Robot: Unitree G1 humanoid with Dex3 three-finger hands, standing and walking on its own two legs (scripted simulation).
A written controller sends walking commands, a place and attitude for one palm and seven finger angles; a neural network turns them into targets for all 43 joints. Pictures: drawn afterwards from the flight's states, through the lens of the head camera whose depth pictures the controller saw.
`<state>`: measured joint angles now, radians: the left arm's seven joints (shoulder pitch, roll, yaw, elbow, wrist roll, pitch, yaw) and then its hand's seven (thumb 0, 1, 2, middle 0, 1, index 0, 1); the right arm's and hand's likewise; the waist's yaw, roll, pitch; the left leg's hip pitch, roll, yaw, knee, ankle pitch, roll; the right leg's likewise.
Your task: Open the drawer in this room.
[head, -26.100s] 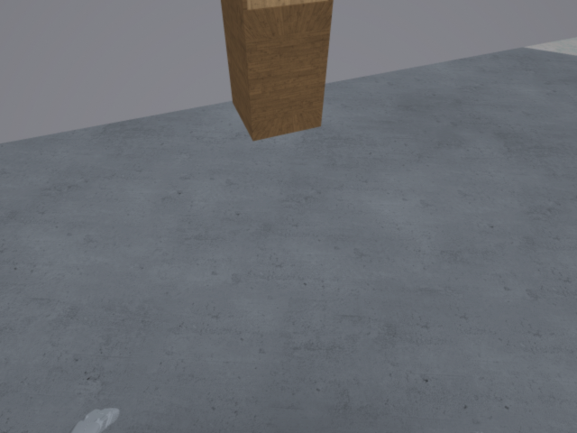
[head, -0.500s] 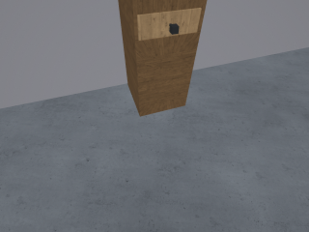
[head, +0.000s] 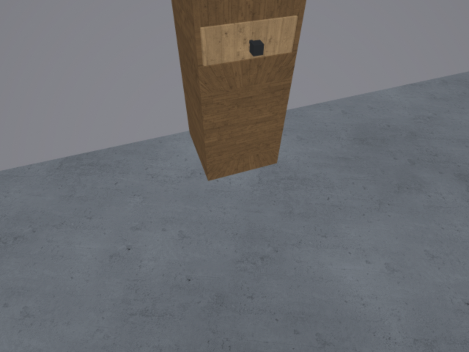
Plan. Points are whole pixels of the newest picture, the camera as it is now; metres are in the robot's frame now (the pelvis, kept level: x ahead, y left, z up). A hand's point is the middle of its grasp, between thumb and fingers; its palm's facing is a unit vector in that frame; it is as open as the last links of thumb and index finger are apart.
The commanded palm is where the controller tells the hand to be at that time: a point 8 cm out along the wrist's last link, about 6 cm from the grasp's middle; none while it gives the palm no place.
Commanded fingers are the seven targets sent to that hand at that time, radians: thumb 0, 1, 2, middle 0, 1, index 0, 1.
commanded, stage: look at it before walking up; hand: left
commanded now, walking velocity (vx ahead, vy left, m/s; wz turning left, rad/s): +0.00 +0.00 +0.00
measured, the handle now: (254, 45) +1.15 +0.00 -0.01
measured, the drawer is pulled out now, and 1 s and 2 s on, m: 0.00 0.00 0.00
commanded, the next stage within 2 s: walk to a spot facing it in 0.64 s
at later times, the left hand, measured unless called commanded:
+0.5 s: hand out of the picture -0.02 +0.17 -0.18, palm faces +0.04 -0.98 -0.18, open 7.3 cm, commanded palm none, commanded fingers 0.00 0.90 0.90 -0.20 -0.30 -0.20 -0.30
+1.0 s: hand out of the picture +0.03 +0.20 -0.18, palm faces -0.05 -0.97 -0.24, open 7.4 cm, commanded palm none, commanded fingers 0.00 0.90 0.90 -0.20 -0.30 -0.20 -0.30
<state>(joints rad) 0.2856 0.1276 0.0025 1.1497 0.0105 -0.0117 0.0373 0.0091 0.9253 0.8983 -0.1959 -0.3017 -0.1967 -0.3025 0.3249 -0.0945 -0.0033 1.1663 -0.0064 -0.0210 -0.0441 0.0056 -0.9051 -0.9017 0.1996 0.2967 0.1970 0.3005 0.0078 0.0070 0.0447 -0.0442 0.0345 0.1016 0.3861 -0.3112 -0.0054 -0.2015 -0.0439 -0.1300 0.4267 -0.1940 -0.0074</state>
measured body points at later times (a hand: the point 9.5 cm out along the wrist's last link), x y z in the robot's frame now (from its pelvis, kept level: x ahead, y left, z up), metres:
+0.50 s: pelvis -0.01 +0.00 +0.00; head +0.00 +0.00 +0.45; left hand -0.02 +0.22 -0.16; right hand -0.02 -0.22 -0.16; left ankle -0.06 +0.11 -0.74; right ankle +0.02 -0.11 -0.74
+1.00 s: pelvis -0.01 +0.00 -0.01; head +0.01 +0.00 +0.44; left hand +0.03 +0.25 -0.16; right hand +0.01 -0.24 -0.17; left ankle -0.06 +0.11 -0.74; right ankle +0.02 -0.11 -0.74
